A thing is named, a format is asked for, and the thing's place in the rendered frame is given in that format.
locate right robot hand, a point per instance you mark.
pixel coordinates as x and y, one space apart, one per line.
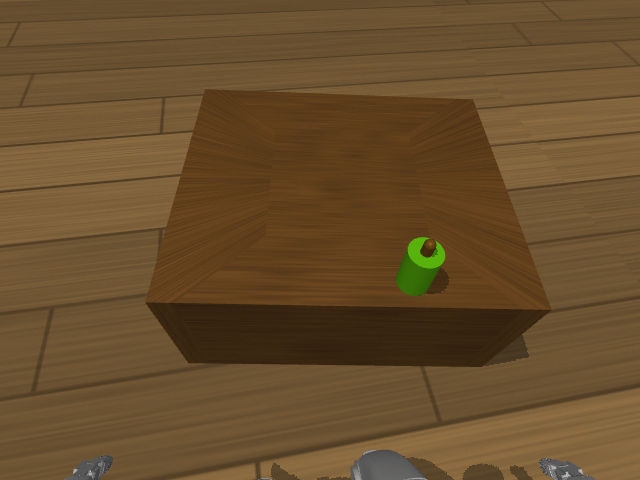
559 470

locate bottle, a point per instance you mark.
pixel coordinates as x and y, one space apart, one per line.
422 261

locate left robot hand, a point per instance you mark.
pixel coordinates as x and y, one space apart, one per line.
93 469

